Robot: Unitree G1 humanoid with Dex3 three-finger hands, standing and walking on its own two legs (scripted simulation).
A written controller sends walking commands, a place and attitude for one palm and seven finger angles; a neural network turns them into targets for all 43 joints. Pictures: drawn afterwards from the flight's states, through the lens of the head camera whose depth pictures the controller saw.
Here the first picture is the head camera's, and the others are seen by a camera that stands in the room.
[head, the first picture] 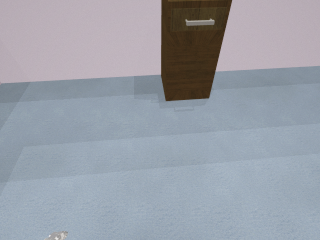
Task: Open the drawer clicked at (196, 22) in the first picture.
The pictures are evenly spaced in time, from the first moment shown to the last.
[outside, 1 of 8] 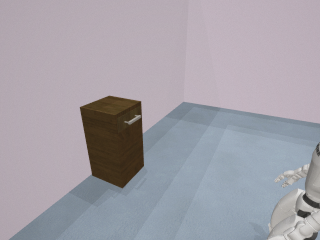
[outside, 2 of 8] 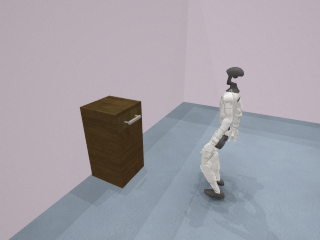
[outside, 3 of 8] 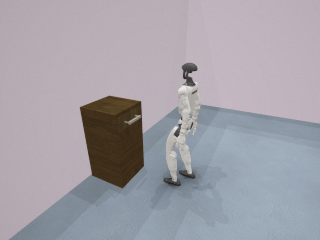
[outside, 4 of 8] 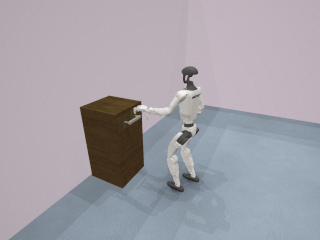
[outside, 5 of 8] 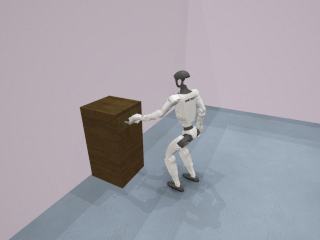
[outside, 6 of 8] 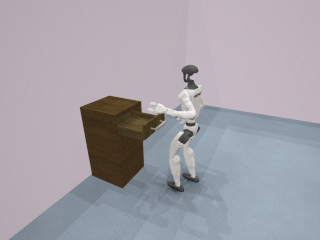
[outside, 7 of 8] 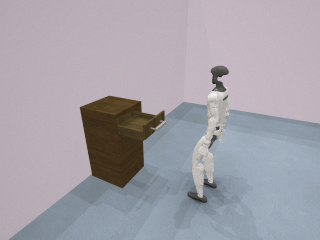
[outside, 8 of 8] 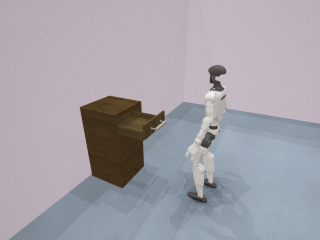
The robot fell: no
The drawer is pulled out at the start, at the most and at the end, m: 0.00 0.30 0.30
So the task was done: yes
